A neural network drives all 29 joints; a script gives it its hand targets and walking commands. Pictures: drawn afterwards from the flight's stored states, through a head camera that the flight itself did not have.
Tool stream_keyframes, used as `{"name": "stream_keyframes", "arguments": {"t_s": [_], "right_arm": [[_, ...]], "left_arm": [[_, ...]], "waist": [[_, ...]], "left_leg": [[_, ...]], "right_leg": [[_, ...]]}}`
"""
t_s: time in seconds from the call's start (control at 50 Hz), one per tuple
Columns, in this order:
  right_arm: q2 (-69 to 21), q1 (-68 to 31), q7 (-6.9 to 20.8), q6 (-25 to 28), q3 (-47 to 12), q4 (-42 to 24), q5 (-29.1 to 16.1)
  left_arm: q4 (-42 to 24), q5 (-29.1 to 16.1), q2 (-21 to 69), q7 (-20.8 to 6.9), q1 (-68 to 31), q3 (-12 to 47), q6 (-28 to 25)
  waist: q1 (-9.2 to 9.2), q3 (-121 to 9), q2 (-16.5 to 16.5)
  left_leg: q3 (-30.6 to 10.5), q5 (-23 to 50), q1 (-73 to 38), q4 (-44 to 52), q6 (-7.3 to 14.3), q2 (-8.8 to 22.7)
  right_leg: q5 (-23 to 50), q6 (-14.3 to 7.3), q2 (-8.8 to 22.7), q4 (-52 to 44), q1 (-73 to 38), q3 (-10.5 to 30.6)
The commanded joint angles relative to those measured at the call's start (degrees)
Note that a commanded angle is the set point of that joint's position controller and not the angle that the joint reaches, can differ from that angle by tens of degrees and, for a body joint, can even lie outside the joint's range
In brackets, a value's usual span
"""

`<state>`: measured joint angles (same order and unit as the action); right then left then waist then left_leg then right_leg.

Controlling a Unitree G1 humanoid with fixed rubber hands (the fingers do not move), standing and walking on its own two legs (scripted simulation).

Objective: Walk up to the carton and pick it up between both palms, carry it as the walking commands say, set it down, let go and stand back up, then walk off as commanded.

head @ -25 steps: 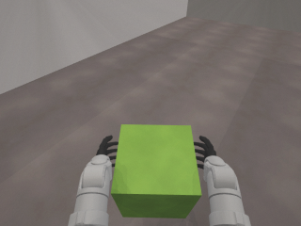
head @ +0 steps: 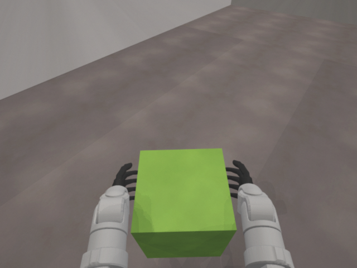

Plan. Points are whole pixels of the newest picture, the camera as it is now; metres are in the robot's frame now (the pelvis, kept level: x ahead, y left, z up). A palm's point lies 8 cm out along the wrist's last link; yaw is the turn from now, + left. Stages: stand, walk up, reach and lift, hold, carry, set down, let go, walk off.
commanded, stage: set down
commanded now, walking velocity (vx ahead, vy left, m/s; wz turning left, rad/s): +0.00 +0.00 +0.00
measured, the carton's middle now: (182, 206) +0.30 +0.01 -0.06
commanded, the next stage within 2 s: none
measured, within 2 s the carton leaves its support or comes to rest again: neither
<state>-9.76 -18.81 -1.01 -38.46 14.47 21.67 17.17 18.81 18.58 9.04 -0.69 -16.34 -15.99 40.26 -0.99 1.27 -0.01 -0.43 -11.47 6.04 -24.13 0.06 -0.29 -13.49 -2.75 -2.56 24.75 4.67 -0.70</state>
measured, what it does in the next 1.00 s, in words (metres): lowers itself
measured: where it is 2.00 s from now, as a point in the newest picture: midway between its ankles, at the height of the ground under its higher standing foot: outside the picture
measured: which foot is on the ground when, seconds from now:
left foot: down 0.00-1.00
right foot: down 0.00-1.00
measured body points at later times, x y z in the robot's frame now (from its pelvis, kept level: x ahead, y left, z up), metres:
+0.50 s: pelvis -0.04 +0.02 -0.03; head +0.05 +0.03 +0.42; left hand +0.31 +0.18 -0.06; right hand +0.32 -0.12 -0.06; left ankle +0.03 +0.12 -0.74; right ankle +0.01 -0.09 -0.74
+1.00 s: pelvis -0.05 +0.02 -0.09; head +0.12 +0.02 +0.32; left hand +0.35 +0.17 -0.15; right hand +0.35 -0.13 -0.14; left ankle +0.03 +0.12 -0.74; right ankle +0.01 -0.09 -0.74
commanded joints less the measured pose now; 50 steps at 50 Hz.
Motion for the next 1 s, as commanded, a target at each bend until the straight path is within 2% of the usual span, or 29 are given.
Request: {"name": "stream_keyframes", "arguments": {"t_s": [0.0,0.12,0.24,0.42,0.48,0.6,0.68,0.86,0.98], "right_arm": [[-54.58,-24.15,13.51,3.11,-25.03,2.45,-12.88],[-54.46,-25.55,12.77,7.27,-21.08,7.52,-10.07],[-53.76,-28.54,12.72,13.12,-17.41,11.98,-6.74],[-49.89,-35.21,14.55,19.56,-15.31,14.43,-3.11],[-49.36,-37.64,15.39,20.87,-15.64,14.84,-2.93],[-50.23,-42.47,16.89,21.98,-16.86,15.68,-3.84],[-50.91,-44.41,17.51,21.89,-17.2,16.06,-4.1],[-51.79,-46.68,18.06,21.37,-17.54,15.74,-4.52],[-52.81,-47.24,17.64,21.21,-18.64,15.44,-5.64]], "left_arm": [[-0.43,-12.74,48.71,-14.05,-28.02,24.76,-4.52],[3.64,-10.63,47.65,-14.13,-30.51,21.82,-8.64],[7.88,-8.77,48.11,-13.53,-34.21,20.12,-14.02],[12.62,-6.35,51.34,-11.68,-38.33,19.12,-20.41],[13.27,-5.79,51.9,-11.4,-40.17,19.21,-21.8],[13.34,-5.73,52.86,-11.52,-44.64,20.45,-23.09],[13.27,-6.13,53.65,-11.95,-46.69,21.28,-23.02],[13.64,-7.1,54.31,-13.02,-49.66,22.13,-22.63],[14.16,-7.44,53.47,-13.57,-50.17,22.12,-22.84]], "waist": [[-0.92,-13.26,-1.27],[-0.63,-15.01,-1.11],[-0.28,-19.07,-0.08],[0.93,-25.56,1.17],[0.84,-27.87,1.1],[0.1,-34.01,0.44],[0.25,-37.76,0.49],[1.48,-44.42,0.33],[1.03,-48.51,-0.05]], "left_leg": [[-4.43,9.1,-1.42,0.25,2.02,-3.4],[-4.3,9.17,3.25,-2.74,2.19,-3.34],[-4.59,9.11,7.19,-6.19,2.2,-3.53],[-5.06,7.85,12.23,-10.98,1.36,-4.15],[-5.15,5.96,14.63,-12.74,1.2,-4.2],[-5.04,2.12,19.04,-17.22,1.09,-4.62],[-4.73,1.52,22.17,-20.26,0.98,-5.09],[-3.72,2.62,31.05,-26.77,0.78,-5.97],[-2.96,4.45,37.44,-31.29,0.82,-6.49]], "right_leg": [[14.64,2.23,1.51,-3.13,-1.18,9.19],[14.43,1.94,1.03,0.08,3.64,8.96],[11.21,1.11,-0.36,4.13,10.64,8.09],[6.05,0.19,-2.77,10.08,22.55,5.8],[4.05,0.06,-3.36,12.49,26.27,5.18],[0.69,0.21,-4.07,17.64,33.01,4.55],[0.06,0.23,-4.33,20.59,36.89,4.4],[1.08,0.59,-4.79,26.51,43.84,3.96],[3.38,1.38,-5.09,30.33,47.72,4.11]]}}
